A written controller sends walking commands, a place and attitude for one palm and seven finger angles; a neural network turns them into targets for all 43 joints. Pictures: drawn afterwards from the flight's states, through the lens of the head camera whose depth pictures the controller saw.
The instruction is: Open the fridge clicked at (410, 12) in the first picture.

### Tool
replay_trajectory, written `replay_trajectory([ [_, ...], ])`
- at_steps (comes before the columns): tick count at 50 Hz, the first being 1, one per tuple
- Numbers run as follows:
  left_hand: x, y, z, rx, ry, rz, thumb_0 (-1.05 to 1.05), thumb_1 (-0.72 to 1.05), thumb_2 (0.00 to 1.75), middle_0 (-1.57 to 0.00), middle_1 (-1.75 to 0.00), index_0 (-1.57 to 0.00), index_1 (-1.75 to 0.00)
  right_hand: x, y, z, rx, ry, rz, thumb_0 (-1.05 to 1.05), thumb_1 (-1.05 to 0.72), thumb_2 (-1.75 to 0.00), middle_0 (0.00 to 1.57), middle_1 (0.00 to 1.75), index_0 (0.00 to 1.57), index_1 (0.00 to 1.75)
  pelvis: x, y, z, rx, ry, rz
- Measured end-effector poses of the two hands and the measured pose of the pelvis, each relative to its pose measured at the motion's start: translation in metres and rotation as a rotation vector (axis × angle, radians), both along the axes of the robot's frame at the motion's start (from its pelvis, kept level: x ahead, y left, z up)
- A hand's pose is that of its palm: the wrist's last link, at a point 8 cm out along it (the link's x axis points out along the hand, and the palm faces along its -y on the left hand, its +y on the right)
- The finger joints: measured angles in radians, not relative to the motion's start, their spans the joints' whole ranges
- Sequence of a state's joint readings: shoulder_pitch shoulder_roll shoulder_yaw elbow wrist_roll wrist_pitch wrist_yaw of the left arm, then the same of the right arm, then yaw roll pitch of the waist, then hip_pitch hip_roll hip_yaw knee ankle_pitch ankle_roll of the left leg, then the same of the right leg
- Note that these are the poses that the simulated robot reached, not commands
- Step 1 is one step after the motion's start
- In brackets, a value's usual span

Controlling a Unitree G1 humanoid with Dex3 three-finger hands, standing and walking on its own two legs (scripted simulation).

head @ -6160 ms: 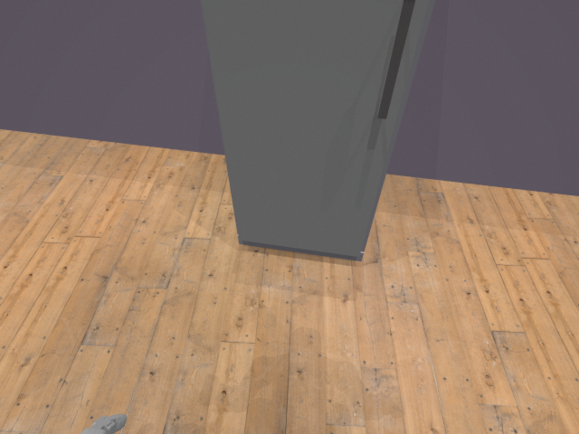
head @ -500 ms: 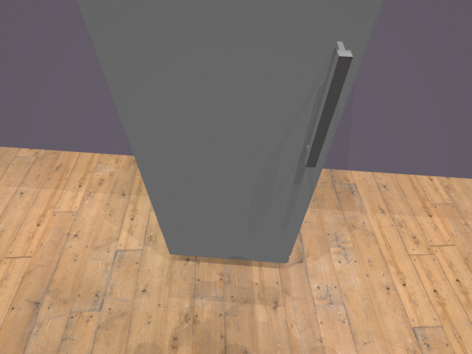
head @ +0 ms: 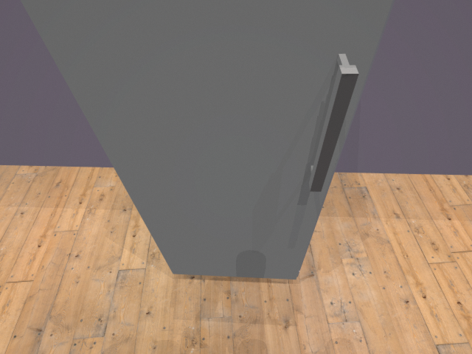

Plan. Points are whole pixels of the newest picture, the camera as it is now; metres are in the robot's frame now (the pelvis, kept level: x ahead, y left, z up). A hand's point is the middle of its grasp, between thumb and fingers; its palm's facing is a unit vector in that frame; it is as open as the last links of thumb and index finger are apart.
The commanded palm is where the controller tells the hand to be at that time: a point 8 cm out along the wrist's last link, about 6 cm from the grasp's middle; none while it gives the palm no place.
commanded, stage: come to a stop and stand still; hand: right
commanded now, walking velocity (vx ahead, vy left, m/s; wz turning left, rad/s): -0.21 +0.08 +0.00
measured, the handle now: (326, 132) +0.46 -0.14 +0.13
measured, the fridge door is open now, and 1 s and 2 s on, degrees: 0 0 0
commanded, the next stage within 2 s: none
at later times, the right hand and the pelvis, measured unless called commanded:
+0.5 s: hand out of the picture +0.06 -0.14 -0.16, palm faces +0.07 +0.97 -0.22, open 7.3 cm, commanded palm none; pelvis -0.01 +0.04 +0.00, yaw -2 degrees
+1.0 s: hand out of the picture -0.02 -0.15 -0.17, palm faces +0.05 +0.98 -0.19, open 7.3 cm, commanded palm none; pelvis -0.03 +0.02 +0.01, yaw -2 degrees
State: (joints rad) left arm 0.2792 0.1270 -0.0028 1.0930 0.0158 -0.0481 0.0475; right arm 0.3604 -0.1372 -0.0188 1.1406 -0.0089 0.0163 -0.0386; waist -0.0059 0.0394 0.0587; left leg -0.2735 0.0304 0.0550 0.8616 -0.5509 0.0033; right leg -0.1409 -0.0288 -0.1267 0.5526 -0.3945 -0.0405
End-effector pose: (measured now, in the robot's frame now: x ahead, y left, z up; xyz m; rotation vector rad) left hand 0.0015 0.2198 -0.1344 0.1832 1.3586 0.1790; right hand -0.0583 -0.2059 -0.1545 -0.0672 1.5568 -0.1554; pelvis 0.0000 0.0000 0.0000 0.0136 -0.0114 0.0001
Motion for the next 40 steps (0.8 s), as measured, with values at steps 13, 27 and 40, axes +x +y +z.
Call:
replay_trajectory([
  [13, 0.017, 0.031, -0.025, -0.076, 0.067, 0.025, 0.01, 0.91, 0.9, -0.2, -0.3, -0.2, -0.3, 0.12, -0.007, 0.018, -0.152, -0.27, 0.068, 0.01, -0.92, -0.9, 0.2, 0.3, 0.2, 0.3, 0.015, 0.038, -0.008, -0.03, 0.003, -0.015],
  [27, 0.054, 0.056, 0.002, -0.015, -0.092, -0.061, 0.01, 0.91, 0.9, -0.2, -0.3, -0.2, -0.3, 0.101, 0.01, 0.02, -0.095, -0.349, 0.04, 0.0, -0.91, -0.9, 0.21, 0.3, 0.2, 0.3, -0.016, 0.038, 0.002, -0.042, 0.007, -0.035],
  [40, -0.024, 0.006, 0.014, -0.019, -0.008, -0.04, 0.01, 0.93, 0.9, -0.2, -0.3, -0.2, -0.3, 0.029, -0.018, 0.015, -0.033, -0.211, -0.009, 0.01, -0.91, -0.9, 0.2, 0.3, 0.2, 0.3, -0.029, 0.007, 0.012, -0.003, -0.002, -0.042],
])
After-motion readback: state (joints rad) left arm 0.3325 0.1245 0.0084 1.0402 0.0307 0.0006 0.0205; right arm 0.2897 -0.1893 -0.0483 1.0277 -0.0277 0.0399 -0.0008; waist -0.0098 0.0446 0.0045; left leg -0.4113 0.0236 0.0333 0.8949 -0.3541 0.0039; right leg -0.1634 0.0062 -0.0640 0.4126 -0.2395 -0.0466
